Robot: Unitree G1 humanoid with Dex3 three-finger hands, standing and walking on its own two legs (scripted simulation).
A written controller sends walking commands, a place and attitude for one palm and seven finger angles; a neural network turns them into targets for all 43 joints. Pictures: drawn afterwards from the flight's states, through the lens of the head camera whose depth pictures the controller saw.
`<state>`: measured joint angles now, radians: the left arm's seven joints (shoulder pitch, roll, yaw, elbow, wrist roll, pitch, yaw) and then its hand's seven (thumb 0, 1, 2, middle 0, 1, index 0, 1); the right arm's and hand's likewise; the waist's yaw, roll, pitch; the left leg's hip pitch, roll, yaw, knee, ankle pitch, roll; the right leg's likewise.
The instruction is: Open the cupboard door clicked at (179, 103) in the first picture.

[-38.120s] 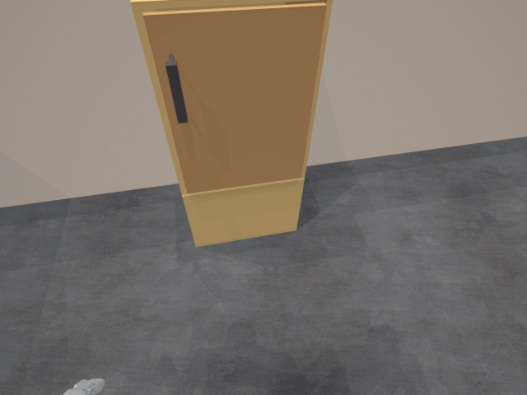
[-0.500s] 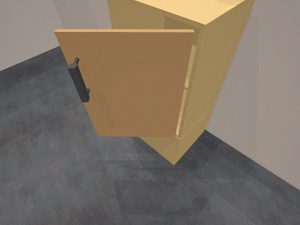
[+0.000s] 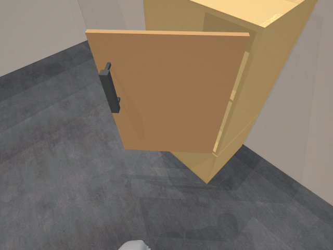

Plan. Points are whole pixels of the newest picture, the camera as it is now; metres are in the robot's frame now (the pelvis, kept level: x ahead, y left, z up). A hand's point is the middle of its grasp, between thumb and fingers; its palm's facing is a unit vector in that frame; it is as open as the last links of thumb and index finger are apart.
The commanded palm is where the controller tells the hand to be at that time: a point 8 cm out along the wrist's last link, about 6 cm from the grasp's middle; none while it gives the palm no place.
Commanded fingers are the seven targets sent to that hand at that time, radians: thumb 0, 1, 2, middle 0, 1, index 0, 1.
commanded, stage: come to a stop and stand still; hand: left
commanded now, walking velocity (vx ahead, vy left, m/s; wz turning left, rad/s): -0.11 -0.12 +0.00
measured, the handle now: (112, 88) +0.56 +0.23 +0.04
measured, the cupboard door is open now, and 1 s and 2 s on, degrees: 42 42 42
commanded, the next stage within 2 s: look again from close up in 0.82 s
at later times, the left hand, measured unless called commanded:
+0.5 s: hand out of the picture +0.05 +0.19 -0.17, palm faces -0.02 -0.97 -0.25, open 7.4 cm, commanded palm none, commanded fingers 0.00 0.90 0.90 -0.20 -0.30 -0.20 -0.30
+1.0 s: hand out of the picture +0.00 +0.18 -0.17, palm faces -0.03 -0.98 -0.20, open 7.3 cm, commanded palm none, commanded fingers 0.00 0.90 0.90 -0.20 -0.30 -0.20 -0.30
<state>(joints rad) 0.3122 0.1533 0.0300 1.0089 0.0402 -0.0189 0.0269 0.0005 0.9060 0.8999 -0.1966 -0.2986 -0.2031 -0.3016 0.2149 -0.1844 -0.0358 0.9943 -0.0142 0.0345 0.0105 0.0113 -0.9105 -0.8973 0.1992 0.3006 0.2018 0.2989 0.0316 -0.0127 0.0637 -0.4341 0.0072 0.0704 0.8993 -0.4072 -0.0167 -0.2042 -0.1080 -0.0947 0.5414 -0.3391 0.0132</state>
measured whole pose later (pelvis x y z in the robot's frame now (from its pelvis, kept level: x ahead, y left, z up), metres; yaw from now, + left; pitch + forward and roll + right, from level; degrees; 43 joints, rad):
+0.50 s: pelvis -0.01 +0.01 -0.01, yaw -1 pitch -1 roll -1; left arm 0.26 0.14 0.01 0.95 0.03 0.01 0.04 0.00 0.91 0.90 -0.19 -0.30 -0.20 -0.30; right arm 0.23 -0.22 -0.05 0.98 -0.02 0.04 -0.01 0.01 -0.91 -0.90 0.20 0.30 0.20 0.30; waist -0.03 0.07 0.03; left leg -0.40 0.06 0.03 0.79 -0.35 0.00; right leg -0.24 0.03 -0.09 0.57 -0.32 -0.06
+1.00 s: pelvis +0.00 +0.00 +0.00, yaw -1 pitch +0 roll +0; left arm 0.31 0.17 -0.02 1.06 0.01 -0.01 0.03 0.00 0.91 0.90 -0.20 -0.30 -0.20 -0.30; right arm 0.32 -0.14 0.02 1.10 -0.02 -0.01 -0.02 0.01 -0.91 -0.90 0.20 0.30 0.20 0.30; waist -0.01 -0.01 0.02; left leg -0.21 0.02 0.09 0.46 -0.24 0.01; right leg -0.19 0.03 -0.08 0.46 -0.27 -0.06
